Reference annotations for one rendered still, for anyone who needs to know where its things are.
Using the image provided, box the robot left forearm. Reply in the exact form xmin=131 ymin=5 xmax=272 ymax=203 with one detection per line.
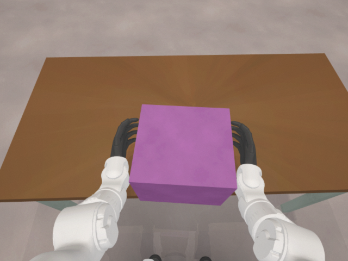
xmin=53 ymin=156 xmax=129 ymax=249

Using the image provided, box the carton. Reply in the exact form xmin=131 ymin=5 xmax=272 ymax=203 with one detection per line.
xmin=129 ymin=104 xmax=237 ymax=206

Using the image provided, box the right robot upper arm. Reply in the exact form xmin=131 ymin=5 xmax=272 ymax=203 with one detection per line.
xmin=253 ymin=217 xmax=325 ymax=261

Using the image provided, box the table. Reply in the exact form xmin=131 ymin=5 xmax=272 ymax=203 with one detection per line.
xmin=0 ymin=53 xmax=348 ymax=213

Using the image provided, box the right robot hand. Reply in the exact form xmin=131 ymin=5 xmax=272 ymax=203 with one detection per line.
xmin=231 ymin=121 xmax=257 ymax=165

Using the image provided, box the left robot hand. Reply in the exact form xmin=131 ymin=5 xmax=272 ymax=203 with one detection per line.
xmin=110 ymin=118 xmax=139 ymax=158

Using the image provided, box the robot right forearm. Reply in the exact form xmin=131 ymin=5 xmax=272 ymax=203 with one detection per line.
xmin=235 ymin=164 xmax=325 ymax=254

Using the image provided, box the left robot upper arm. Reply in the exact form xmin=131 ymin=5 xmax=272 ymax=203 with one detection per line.
xmin=30 ymin=201 xmax=119 ymax=261

